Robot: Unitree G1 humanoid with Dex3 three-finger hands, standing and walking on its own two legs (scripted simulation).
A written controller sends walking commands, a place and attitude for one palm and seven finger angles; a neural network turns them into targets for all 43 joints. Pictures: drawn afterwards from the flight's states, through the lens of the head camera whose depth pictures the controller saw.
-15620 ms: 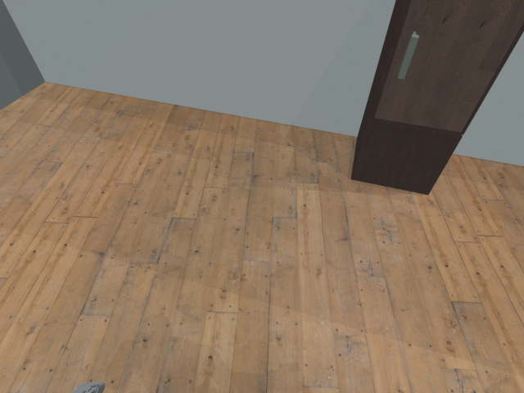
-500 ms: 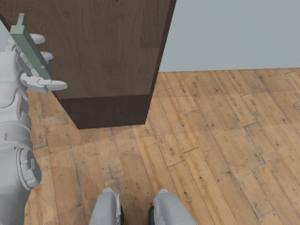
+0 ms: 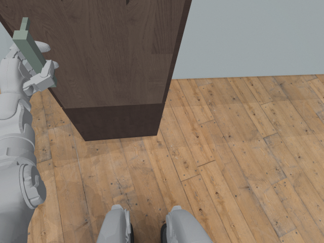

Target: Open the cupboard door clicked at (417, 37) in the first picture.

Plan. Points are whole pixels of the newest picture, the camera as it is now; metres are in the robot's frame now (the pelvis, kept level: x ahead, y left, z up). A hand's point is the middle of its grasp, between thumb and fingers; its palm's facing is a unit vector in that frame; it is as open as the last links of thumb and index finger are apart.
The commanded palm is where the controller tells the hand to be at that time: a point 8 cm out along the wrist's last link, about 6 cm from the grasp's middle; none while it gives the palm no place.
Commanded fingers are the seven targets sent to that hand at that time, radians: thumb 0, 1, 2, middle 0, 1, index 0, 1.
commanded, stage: close the thumb around the handle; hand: left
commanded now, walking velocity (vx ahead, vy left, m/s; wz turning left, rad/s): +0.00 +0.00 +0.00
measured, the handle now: (39, 55) +0.55 +0.26 +0.06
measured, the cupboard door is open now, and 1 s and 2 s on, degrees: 0 36 49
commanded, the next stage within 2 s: pull the door open along its arc in 0.02 s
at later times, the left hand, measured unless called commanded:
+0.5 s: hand (50, 94) +0.44 +0.22 +0.05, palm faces +0.05 -1.00 +0.00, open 6.2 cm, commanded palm +0.39 +0.26 +0.06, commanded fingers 0.00 0.90 0.90 -0.40 -1.35 -0.40 -1.35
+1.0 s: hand (96, 144) +0.33 +0.12 +0.06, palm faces +0.48 -0.88 +0.00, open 6.5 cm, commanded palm +0.26 +0.14 +0.06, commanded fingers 0.00 0.90 0.90 -0.40 -1.35 -0.40 -1.35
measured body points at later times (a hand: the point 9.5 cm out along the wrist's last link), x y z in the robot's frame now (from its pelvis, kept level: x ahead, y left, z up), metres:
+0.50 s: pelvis +0.02 +0.00 +0.02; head +0.13 +0.03 +0.45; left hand +0.44 +0.27 +0.06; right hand +0.06 -0.26 -0.09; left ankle +0.03 +0.09 -0.64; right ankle +0.00 -0.11 -0.64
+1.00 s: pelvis +0.01 -0.02 +0.02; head +0.07 -0.01 +0.46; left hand +0.30 +0.16 +0.06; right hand +0.19 -0.22 -0.09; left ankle +0.03 +0.09 -0.64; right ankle +0.00 -0.11 -0.64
